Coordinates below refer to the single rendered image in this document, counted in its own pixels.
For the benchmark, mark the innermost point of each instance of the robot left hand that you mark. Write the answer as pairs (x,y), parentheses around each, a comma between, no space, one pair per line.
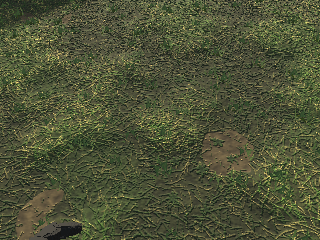
(55,231)

